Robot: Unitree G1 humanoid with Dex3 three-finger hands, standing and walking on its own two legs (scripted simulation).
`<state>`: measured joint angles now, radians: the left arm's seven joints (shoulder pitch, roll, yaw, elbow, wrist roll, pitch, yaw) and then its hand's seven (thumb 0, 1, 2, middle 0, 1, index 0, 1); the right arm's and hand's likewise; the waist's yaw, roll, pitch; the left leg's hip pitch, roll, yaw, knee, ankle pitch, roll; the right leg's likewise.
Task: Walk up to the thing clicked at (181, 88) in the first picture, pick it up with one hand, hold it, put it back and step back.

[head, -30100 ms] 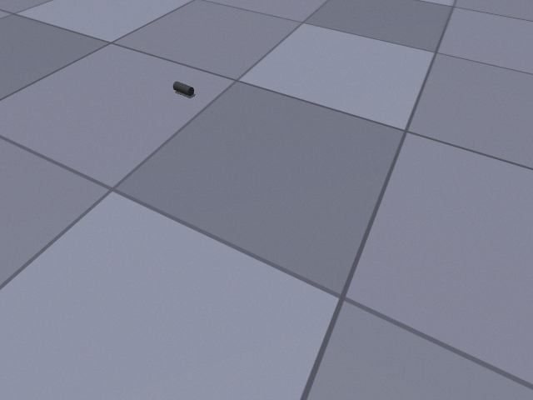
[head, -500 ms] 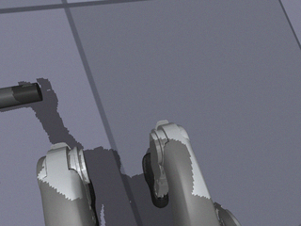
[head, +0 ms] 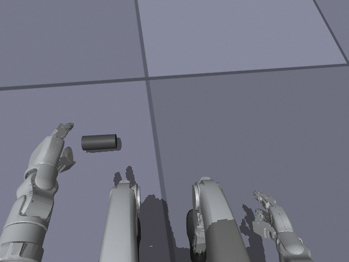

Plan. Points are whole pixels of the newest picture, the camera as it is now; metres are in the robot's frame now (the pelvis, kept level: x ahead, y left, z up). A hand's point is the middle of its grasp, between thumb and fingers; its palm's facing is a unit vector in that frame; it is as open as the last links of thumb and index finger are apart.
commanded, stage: home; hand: left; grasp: from above
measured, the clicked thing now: (99, 142) +0.52 +0.27 -0.48
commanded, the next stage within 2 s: none
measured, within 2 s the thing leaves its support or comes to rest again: neither
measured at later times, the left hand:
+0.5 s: hand (49, 192) +0.25 +0.19 +0.10, palm faces +0.11 -0.97 -0.23, open 7.4 cm
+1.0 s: hand (28, 217) +0.22 +0.19 +0.16, palm faces +0.13 -0.97 -0.19, open 7.4 cm
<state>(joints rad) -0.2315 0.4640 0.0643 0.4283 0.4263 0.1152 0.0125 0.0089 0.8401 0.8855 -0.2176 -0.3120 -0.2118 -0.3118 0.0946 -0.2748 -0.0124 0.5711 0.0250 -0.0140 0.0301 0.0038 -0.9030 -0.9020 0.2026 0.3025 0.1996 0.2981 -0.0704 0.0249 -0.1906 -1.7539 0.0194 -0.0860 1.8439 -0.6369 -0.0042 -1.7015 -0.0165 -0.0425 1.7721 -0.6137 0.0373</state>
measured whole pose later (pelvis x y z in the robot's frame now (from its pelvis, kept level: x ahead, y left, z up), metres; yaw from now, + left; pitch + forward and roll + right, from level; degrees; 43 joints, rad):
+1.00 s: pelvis +0.07 -0.01 +0.21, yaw +4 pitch +10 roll -3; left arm 0.50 0.22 0.03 -0.13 -0.06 0.46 0.02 0.02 0.91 0.90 -0.20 -0.30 -0.20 -0.30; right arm 0.27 -0.22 0.05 0.52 0.01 -0.25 -0.18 0.01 -0.90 -0.90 0.21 0.30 0.20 0.30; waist -0.03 0.04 -0.16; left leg -0.70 0.03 -0.07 1.01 -0.48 -0.02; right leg -0.64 -0.01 -0.06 0.94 -0.46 0.02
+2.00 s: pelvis +0.07 +0.00 +0.20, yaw +4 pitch +9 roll -3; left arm 0.51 0.23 0.03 -0.14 -0.06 0.45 0.02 0.02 0.91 0.90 -0.20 -0.30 -0.20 -0.30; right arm 0.29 -0.21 0.04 0.54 0.01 -0.25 -0.19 0.01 -0.90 -0.90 0.21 0.30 0.20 0.30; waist -0.04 0.04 -0.16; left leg -0.70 0.03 -0.06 1.02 -0.49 -0.01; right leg -0.65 -0.01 -0.05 0.94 -0.46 0.03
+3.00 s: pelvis +0.06 -0.01 +0.23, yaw +4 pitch +1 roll +0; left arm 0.22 0.29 0.03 0.60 0.04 0.09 0.03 0.01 0.91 0.90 -0.21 -0.30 -0.20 -0.30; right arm 0.18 -0.29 -0.02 0.83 -0.06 -0.05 -0.02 0.01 -0.90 -0.90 0.21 0.30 0.21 0.30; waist 0.02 -0.02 0.02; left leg -0.44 0.00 -0.02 0.82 -0.40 -0.01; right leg -0.43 -0.05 -0.02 0.83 -0.41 0.02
